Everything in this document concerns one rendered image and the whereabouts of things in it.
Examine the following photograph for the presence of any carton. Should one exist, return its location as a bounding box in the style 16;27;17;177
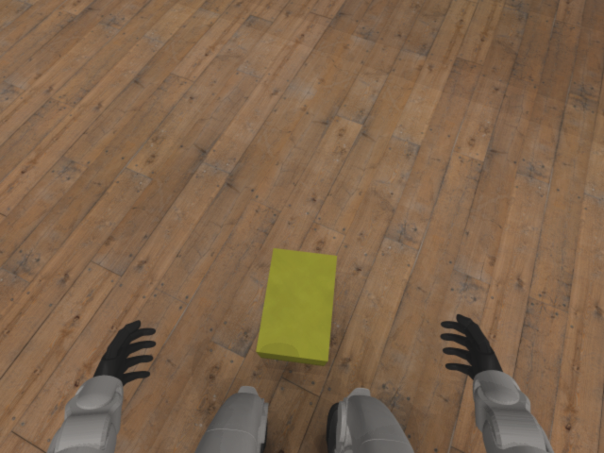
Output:
256;248;337;366

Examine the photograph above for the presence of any robot right thigh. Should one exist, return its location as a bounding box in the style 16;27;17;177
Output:
338;395;414;453

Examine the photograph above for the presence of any robot left forearm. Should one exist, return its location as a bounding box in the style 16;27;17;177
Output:
47;376;124;453

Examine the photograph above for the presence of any right robot hand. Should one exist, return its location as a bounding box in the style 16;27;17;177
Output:
441;314;503;380

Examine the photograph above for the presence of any robot right forearm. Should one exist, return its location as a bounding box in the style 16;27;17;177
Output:
473;370;554;453

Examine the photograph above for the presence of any left robot hand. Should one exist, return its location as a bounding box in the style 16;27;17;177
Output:
93;320;156;387

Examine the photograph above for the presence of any robot right shin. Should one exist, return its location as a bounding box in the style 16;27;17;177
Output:
334;388;371;453

